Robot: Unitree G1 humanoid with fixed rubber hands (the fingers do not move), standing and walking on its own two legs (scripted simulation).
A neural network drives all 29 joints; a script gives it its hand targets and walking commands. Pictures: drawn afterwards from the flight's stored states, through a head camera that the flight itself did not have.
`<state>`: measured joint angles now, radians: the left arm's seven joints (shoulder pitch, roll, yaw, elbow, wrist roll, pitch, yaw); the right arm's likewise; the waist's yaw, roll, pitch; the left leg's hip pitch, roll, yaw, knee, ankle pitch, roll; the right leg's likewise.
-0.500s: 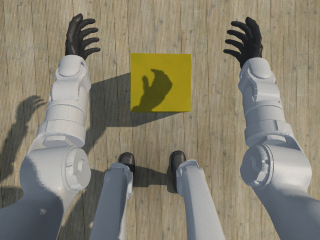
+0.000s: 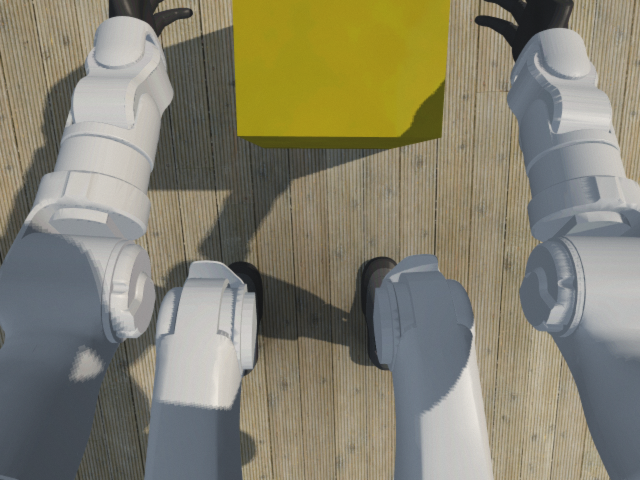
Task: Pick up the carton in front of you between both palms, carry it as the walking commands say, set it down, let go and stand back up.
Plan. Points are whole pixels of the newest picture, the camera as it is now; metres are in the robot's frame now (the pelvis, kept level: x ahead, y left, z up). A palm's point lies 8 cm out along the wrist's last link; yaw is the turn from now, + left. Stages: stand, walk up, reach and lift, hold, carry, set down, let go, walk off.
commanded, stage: reach and lift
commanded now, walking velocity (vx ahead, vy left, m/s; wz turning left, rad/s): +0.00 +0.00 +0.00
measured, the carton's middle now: (333, 64) +0.54 -0.04 -0.29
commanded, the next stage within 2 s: none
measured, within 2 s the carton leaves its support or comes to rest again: leaves its support in 1.04 s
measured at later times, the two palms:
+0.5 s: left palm (179, 38) +0.55 +0.13 -0.22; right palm (496, 40) +0.55 -0.22 -0.22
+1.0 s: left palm (200, 38) +0.55 +0.11 -0.22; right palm (472, 40) +0.54 -0.19 -0.22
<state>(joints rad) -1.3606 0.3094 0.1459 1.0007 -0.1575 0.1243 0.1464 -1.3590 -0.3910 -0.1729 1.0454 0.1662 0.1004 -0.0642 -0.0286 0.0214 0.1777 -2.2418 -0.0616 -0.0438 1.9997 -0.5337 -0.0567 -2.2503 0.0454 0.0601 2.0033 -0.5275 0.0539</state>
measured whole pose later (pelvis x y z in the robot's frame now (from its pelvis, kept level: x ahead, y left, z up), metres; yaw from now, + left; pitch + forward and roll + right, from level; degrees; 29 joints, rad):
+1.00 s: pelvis +0.00 +0.00 -0.05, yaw +1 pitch +37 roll +1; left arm -1.45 0.21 0.27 1.03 -0.04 0.16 0.14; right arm -1.48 -0.31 -0.19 1.08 0.07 0.17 -0.05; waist -0.05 0.04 0.36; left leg -2.26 -0.08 -0.05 2.21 -0.59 -0.07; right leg -2.27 0.02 0.04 2.22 -0.59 0.03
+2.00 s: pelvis +0.03 +0.00 +0.17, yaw -2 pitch +37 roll +1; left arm -0.79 -0.09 0.43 0.62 0.19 0.35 0.06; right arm -0.81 0.03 -0.41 0.65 -0.21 0.38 -0.02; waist -0.02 0.02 -0.23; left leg -1.62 -0.11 -0.11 1.48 -0.51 -0.06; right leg -1.64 0.09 0.11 1.47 -0.48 0.06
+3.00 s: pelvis +0.09 +0.00 +0.36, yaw -3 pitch -3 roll +0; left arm -0.29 -0.16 0.28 0.41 0.29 0.60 -0.01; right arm -0.29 0.16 -0.29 0.40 -0.29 0.62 0.00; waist 0.00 0.00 -0.04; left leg -0.17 -0.05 -0.15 0.46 -0.24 -0.01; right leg -0.19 0.04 0.14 0.45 -0.22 0.02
